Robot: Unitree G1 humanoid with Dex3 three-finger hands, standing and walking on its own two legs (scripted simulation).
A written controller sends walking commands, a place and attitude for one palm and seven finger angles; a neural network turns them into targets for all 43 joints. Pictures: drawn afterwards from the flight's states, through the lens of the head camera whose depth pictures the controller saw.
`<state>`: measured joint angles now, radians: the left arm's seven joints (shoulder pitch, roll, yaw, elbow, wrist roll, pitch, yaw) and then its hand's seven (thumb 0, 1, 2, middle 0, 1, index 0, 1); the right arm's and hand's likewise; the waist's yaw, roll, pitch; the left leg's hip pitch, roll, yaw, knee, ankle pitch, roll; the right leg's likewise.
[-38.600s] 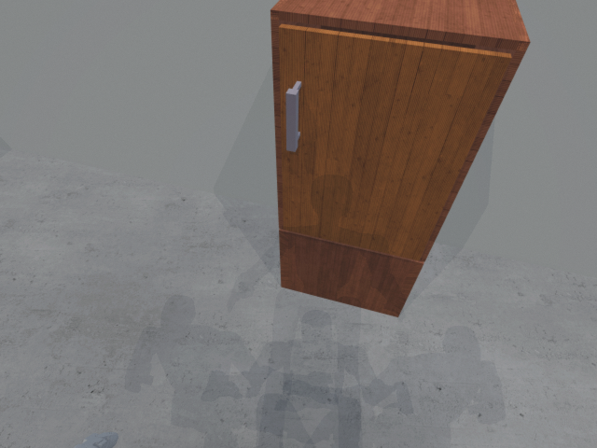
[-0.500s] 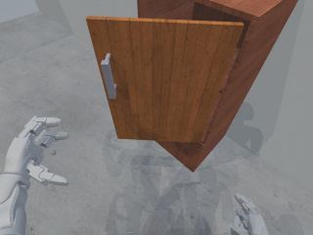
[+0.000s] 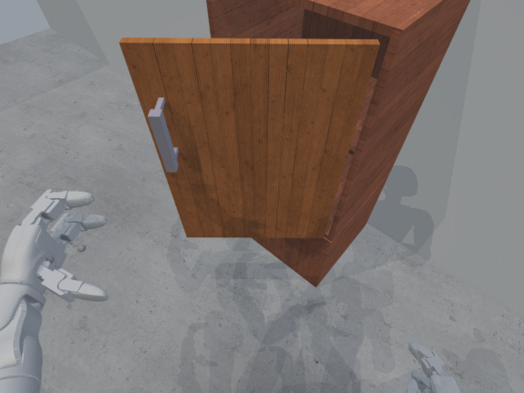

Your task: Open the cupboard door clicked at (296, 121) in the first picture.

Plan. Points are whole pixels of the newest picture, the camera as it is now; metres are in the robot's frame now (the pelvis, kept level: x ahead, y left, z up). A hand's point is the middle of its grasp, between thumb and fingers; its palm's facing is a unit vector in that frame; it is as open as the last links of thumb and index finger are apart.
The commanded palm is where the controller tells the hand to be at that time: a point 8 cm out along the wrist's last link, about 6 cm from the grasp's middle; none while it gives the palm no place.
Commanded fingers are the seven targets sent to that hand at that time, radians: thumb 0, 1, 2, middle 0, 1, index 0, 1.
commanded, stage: raise the hand with hooked fingers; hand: left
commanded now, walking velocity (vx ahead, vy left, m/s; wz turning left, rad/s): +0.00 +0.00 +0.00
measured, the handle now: (166, 136) +0.55 +0.22 +0.06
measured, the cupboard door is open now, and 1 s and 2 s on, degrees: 41 41 41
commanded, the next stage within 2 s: move the hooked fingers beside the handle in 0.14 s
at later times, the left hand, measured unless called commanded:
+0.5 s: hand (87, 234) +0.31 +0.27 +0.08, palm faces +0.07 -1.00 -0.01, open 14.0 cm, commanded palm +0.29 +0.32 +0.08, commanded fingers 0.00 -0.50 0.30 -0.30 -1.20 -0.30 -1.20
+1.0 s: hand (109, 194) +0.39 +0.27 +0.07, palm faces +0.05 -1.00 -0.01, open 14.0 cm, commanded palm +0.37 +0.32 +0.08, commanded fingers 0.00 -0.50 0.30 -0.30 -1.20 -0.30 -1.20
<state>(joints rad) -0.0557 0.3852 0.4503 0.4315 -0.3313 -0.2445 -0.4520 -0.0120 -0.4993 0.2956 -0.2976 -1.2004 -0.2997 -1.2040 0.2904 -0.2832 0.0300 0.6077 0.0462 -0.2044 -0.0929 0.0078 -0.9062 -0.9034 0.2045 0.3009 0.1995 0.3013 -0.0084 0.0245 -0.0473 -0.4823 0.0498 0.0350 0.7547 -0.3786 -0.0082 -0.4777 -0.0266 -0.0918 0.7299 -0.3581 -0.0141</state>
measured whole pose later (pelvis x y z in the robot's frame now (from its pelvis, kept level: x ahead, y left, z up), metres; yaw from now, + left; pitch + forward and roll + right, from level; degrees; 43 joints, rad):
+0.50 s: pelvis -0.01 +0.00 +0.00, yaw +1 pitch +7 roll -1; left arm -0.24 0.42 0.43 0.61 -0.30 -0.25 -0.47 -0.01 -0.50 0.30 -0.30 -1.20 -0.30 -1.20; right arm 0.26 -0.28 0.05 0.63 0.05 -0.20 -0.11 0.01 -0.91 -0.90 0.21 0.30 0.20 0.30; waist -0.01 0.02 -0.04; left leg -0.52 0.04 0.02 0.77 -0.37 -0.01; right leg -0.51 -0.03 -0.10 0.75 -0.35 -0.01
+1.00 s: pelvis +0.00 +0.01 -0.01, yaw -1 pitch +11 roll -1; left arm -0.48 0.49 0.47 0.87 -0.23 -0.31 -0.44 -0.01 -0.50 0.30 -0.30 -1.20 -0.30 -1.20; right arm 0.35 -0.28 0.03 0.63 0.04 -0.09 -0.08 0.01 -0.91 -0.90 0.21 0.30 0.20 0.30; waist -0.07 0.01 -0.05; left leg -0.61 0.05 0.05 0.81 -0.39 0.00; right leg -0.60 -0.02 -0.08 0.77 -0.36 0.00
